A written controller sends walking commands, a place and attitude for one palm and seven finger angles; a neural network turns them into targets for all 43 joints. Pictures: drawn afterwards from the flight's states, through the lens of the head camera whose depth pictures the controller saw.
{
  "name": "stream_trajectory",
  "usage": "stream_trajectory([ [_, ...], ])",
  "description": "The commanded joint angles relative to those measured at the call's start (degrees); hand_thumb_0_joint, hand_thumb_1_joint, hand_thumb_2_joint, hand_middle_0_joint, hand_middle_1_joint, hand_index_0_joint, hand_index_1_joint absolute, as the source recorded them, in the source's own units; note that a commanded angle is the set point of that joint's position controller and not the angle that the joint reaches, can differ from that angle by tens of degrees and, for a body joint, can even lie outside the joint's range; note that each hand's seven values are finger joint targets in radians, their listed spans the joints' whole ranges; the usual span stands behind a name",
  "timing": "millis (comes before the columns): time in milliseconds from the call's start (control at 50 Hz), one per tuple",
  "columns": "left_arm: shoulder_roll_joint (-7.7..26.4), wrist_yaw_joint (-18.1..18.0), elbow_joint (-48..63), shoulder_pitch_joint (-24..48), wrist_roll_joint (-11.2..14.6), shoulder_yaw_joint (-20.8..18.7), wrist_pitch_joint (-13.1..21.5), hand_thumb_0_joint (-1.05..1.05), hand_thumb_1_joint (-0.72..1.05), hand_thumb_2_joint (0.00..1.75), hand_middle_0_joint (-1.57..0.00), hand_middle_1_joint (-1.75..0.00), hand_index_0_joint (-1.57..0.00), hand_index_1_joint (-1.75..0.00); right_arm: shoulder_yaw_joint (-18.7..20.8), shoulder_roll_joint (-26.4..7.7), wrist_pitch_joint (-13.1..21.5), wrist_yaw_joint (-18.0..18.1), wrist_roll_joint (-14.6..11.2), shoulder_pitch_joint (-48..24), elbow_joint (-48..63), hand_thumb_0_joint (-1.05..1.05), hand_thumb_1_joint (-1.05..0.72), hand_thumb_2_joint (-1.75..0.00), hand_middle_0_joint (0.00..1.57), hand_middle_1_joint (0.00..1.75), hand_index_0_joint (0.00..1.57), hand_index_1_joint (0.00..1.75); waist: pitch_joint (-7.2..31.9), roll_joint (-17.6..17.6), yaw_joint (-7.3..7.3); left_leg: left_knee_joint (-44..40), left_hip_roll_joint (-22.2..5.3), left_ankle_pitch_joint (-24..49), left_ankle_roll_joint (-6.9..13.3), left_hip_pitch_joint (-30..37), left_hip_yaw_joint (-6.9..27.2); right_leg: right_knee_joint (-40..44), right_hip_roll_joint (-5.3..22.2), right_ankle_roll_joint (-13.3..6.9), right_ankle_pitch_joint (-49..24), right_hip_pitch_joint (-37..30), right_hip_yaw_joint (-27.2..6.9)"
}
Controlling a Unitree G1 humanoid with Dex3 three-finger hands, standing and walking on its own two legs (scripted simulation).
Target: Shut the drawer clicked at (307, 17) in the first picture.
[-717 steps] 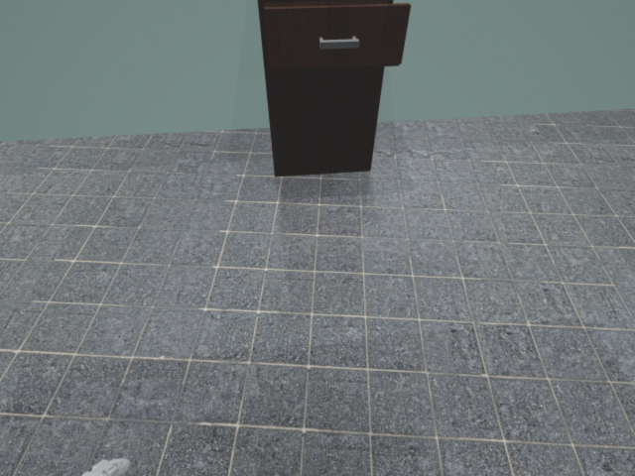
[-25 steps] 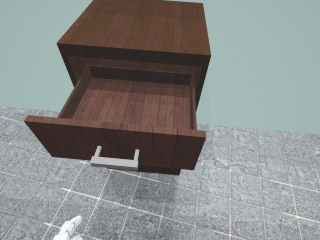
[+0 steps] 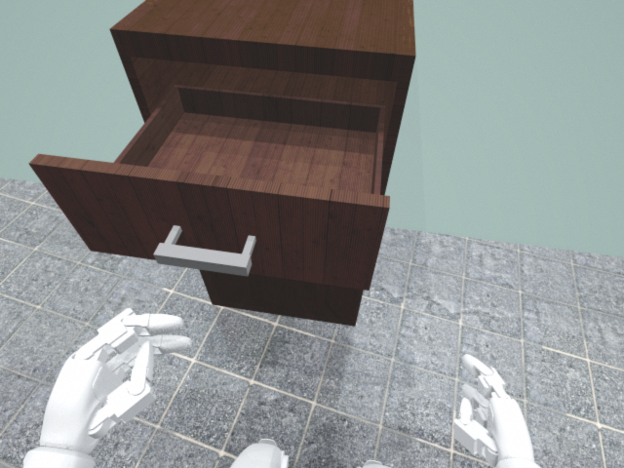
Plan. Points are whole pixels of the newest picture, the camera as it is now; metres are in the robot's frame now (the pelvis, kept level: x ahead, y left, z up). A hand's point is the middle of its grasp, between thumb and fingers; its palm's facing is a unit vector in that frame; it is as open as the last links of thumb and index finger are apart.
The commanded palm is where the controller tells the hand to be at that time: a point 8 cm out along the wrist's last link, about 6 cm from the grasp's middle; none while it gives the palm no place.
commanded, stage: raise the hand and make a fist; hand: left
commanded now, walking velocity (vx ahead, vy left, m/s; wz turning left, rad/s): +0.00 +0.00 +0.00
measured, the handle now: (208, 248) +0.37 +0.18 +0.07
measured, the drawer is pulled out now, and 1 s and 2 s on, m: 0.29 0.29 0.29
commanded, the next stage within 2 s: bring the fist close to the handle in 1.30 s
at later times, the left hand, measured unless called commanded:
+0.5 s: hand (150, 360) +0.20 +0.18 +0.12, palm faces -0.06 -1.00 -0.03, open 3.1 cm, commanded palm +0.17 +0.23 +0.13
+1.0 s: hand (161, 328) +0.21 +0.16 +0.17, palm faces -0.08 -1.00 -0.03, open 3.3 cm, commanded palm +0.17 +0.21 +0.18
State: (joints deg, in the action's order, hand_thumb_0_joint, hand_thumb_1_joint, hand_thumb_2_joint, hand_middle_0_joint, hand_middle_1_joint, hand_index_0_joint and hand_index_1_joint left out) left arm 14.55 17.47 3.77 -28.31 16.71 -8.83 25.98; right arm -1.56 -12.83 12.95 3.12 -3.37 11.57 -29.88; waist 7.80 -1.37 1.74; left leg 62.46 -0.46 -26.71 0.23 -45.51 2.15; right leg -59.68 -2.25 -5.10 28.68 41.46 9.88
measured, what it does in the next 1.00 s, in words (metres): shifts its weight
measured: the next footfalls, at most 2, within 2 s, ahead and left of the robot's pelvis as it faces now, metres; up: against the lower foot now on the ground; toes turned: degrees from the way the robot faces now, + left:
none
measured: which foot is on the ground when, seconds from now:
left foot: down 0.00-1.00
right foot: down 0.00-1.00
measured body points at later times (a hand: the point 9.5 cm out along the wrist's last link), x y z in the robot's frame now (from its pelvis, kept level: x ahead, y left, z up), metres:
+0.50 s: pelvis +0.03 +0.04 +0.03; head +0.05 +0.03 +0.48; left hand +0.20 +0.24 +0.12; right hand +0.22 -0.21 -0.02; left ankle +0.04 +0.12 -0.66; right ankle +0.02 -0.06 -0.66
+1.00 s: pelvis +0.04 +0.05 +0.04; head +0.03 +0.04 +0.49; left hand +0.21 +0.21 +0.18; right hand +0.22 -0.16 -0.02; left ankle +0.04 +0.12 -0.66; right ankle +0.02 -0.06 -0.66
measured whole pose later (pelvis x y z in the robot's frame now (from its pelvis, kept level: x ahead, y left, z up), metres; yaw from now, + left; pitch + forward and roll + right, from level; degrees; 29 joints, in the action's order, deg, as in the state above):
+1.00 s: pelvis +0.04 +0.05 +0.04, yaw -2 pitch +4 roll -2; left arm 9.8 4.3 34.4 -38.7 8.3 5.4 4.5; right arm -3.4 -13.3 9.5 -0.1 -3.6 16.5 -25.3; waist 6.2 -3.8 1.1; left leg 48.4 2.2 -24.6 4.4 -27.8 -2.3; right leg -46.3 -0.2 -1.1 25.2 25.0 4.8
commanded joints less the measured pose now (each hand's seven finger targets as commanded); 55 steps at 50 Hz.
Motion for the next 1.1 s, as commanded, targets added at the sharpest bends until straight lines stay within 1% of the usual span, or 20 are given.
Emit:
stream_trajectory([
  [0,8.8,3.3,8.3,1.5,2.7,-6.9,-4.7,0.00,0.90,0.90,-0.82,-0.97,-0.82,-0.97,3.4,-7.2,3.6,1.2,-0.6,-3.4,8.8,0.00,-0.90,-0.90,0.20,0.30,0.20,0.30,5.3,1.1,-2.30,-9.0,0.7,4.7,1.8,3.3,0.2,23.0,7.0,7.9,0.6,-12.2,-21.2],
  [40,10.4,1.8,8.0,-2.3,3.4,-11.5,-6.7,0.00,0.90,0.90,-0.86,-1.01,-0.86,-1.01,3.5,-6.4,3.4,1.1,-0.4,-4.7,8.3,0.00,-0.90,-0.90,0.20,0.30,0.20,0.30,6.8,3.2,-0.52,-9.8,0.7,7.1,1.3,3.7,0.6,22.7,7.9,9.2,-5.8,-16.2,-21.7],
  [120,6.6,0.0,12.2,-5.9,3.2,-9.9,-4.9,0.00,0.90,0.90,-0.94,-1.10,-0.94,-1.10,4.0,-5.8,3.9,0.5,0.1,-3.8,7.8,0.00,-0.90,-0.90,0.20,0.30,0.20,0.30,5.8,4.1,-0.17,-12.9,0.8,12.2,1.2,6.9,0.5,21.0,7.0,8.9,-18.1,-17.9,-17.9],
  [140,5.8,-0.2,11.9,-7.0,2.9,-8.8,-4.4,0.00,0.90,0.90,-0.96,-1.12,-0.96,-1.12,4.1,-5.9,4.2,0.3,0.1,-4.0,7.8,0.00,-0.90,-0.90,0.20,0.30,0.20,0.30,5.3,6.4,-0.55,-13.1,0.6,13.0,1.3,7.4,0.7,20.8,6.8,9.4,-20.5,-17.9,-17.6],
  [180,3.7,0.1,14.3,-7.8,2.1,-5.5,-3.0,0.00,0.90,0.90,-1.00,-1.17,-1.00,-1.17,4.4,-6.2,5.1,-0.1,0.1,-3.0,7.7,0.00,-0.90,-0.90,0.20,0.30,0.20,0.30,4.9,4.6,-1.22,-13.9,0.8,14.3,1.6,9.4,0.4,20.3,6.2,9.0,-22.5,-16.9,-16.1],
  [240,3.2,-0.5,18.0,-7.7,0.9,-2.7,-1.7,0.00,0.90,0.90,-1.06,-1.23,-1.06,-1.23,4.6,-6.9,6.3,-0.4,0.2,-2.6,7.6,0.00,-0.90,-0.90,0.20,0.30,0.20,0.30,4.4,3.2,-1.91,-15.1,0.7,15.2,2.0,12.8,0.3,20.0,5.0,7.5,-20.3,-14.5,-13.2],
  [280,2.4,-1.3,21.7,-9.4,0.0,-0.6,-1.4,0.00,0.90,0.90,-1.10,-1.27,-1.10,-1.27,4.9,-6.8,6.9,-0.8,0.3,-1.5,8.1,0.00,-0.90,-0.90,0.20,0.30,0.20,0.30,7.1,0.8,-1.75,-16.0,0.7,16.8,2.3,15.4,-0.1,18.9,4.1,6.2,-20.5,-14.4,-11.1],
  [400,1.0,-6.1,27.5,-10.1,-2.3,2.7,-2.5,0.00,0.90,0.90,-1.22,-1.40,-1.22,-1.40,4.3,-6.6,6.1,-1.4,0.4,-2.1,9.6,0.00,-0.90,-0.90,0.20,0.30,0.20,0.30,5.0,-0.8,-1.78,-18.6,0.1,15.6,2.2,17.6,0.6,17.1,2.1,4.1,-14.4,-11.4,-6.2],
  [440,1.1,-7.4,29.4,-9.0,-3.5,4.0,-3.8,0.00,0.90,0.90,-1.26,-1.45,-1.26,-1.45,4.0,-6.8,5.3,-1.6,0.3,-2.5,10.5,0.00,-0.90,-0.90,0.20,0.30,0.20,0.30,4.1,-1.1,-1.92,-19.3,-0.3,14.3,2.2,18.2,1.1,17.0,1.8,4.0,-12.6,-10.7,-5.8],
  [520,-2.3,-8.5,32.7,-9.5,-4.7,9.3,-7.6,0.00,0.90,0.90,-1.34,-1.53,-1.34,-1.53,3.0,-6.5,4.2,-2.0,0.2,-2.2,12.8,0.00,-0.90,-0.90,0.20,0.30,0.20,0.30,3.8,-1.0,-1.87,-20.8,-0.9,14.7,1.9,19.6,2.2,16.8,1.7,4.0,-12.4,-11.0,-4.8],
  [540,-0.7,-9.0,32.5,-9.8,-5.3,8.0,-8.9,0.00,0.90,0.90,-1.36,-1.56,-1.36,-1.56,3.1,-6.5,3.7,-2.0,0.2,-2.3,12.7,0.00,-0.90,-0.90,0.20,0.30,0.20,0.30,4.1,0.3,-1.65,-20.8,-1.1,15.0,2.0,19.7,2.3,16.9,1.5,4.0,-12.7,-11.7,-4.9],
  [600,-3.3,-9.8,35.9,-11.3,-6.6,11.7,-11.8,0.00,0.90,0.90,-1.40,-1.60,-1.40,-1.60,2.3,-6.1,2.5,-2.4,0.1,-2.3,14.2,0.00,-0.90,-0.90,0.20,0.30,0.20,0.30,3.0,-0.4,-1.35,-22.0,-1.6,17.1,1.6,21.0,3.0,16.6,1.6,3.9,-13.0,-11.9,-4.2],
  [640,-1.0,-11.0,36.3,-11.1,-7.4,9.9,-13.6,0.00,0.90,0.90,-1.40,-1.60,-1.40,-1.60,2.1,-6.1,1.5,-2.6,0.1,-2.9,14.0,0.00,-0.90,-0.90,0.20,0.30,0.20,0.30,1.3,-1.4,-1.04,-22.7,-1.8,16.4,1.3,20.8,3.4,16.9,1.4,3.7,-12.3,-12.0,-4.2],
  [680,-3.1,-11.6,38.9,-11.4,-7.7,12.3,-14.6,0.00,0.90,0.90,-1.40,-1.60,-1.40,-1.60,1.6,-5.7,0.9,-2.8,0.2,-2.7,15.1,0.00,-0.90,-0.90,0.20,0.30,0.20,0.30,1.0,-0.7,-1.04,-23.3,-2.0,15.8,1.2,21.3,3.3,17.1,1.5,3.8,-11.6,-12.2,-3.9],
  [740,-1.3,-12.8,41.1,-8.7,-8.1,11.4,-15.6,0.00,0.90,0.90,-1.40,-1.60,-1.40,-1.60,1.3,-6.1,0.2,-2.7,0.2,-2.7,15.5,0.00,-0.90,-0.90,0.20,0.30,0.20,0.30,0.2,-0.3,-1.18,-24.0,-2.1,13.7,1.1,21.3,4.1,17.4,1.2,3.6,-10.4,-12.3,-4.0],
  [800,-3.0,-13.0,42.7,-9.8,-8.0,12.9,-16.3,0.00,0.90,0.90,-1.40,-1.60,-1.40,-1.60,1.0,-5.9,0.2,-2.8,0.0,-2.1,15.9,0.00,-0.90,-0.90,0.20,0.30,0.20,0.30,1.1,-0.8,-1.08,-24.6,-2.3,14.5,0.7,22.7,4.2,17.7,1.3,3.7,-10.4,-12.7,-3.9],
  [860,-2.4,-13.2,44.8,-8.7,-8.0,13.0,-17.1,0.00,0.90,0.90,-1.40,-1.60,-1.40,-1.60,0.9,-6.0,0.8,-2.8,-0.2,-2.5,16.1,0.00,-0.90,-0.90,0.20,0.30,0.20,0.30,1.4,-1.3,-0.90,-25.0,-2.1,14.1,0.9,23.0,4.1,18.2,1.6,3.6,-10.5,-14.0,-4.2],
  [940,-2.7,-13.0,41.3,-11.4,-8.0,12.3,-19.1,0.00,0.90,0.90,-1.40,-1.60,-1.40,-1.60,1.2,-6.2,0.5,-2.9,-0.3,-2.7,15.2,0.00,-0.90,-0.90,0.20,0.30,0.20,0.30,-0.3,1.2,-0.65,-25.5,-1.7,14.4,1.0,21.9,3.4,19.5,1.5,3.5,-11.9,-15.5,-4.1],
  [980,-3.1,-12.8,41.4,-12.8,-7.8,12.4,-19.3,0.00,0.90,0.90,-1.40,-1.60,-1.40,-1.60,1.2,-6.1,0.3,-2.8,-0.3,-3.0,15.4,0.00,-0.90,-0.90,0.20,0.30,0.20,0.30,-0.9,2.5,-0.49,-25.4,-1.4,13.9,1.2,21.5,2.5,19.9,1.6,3.7,-12.1,-16.0,-4.2],
  [1080,-1.4,-13.8,44.0,-12.5,-7.7,10.5,-17.4,0.00,0.90,0.90,-1.40,-1.60,-1.40,-1.60,1.5,-5.8,0.9,-2.7,-0.2,-2.6,15.3,0.00,-0.90,-0.90,0.20,0.30,0.20,0.30,0.4,-0.1,-0.39,-24.7,-1.0,14.1,1.5,22.5,1.6,20.3,1.6,3.5,-12.3,-16.3,-4.8],
])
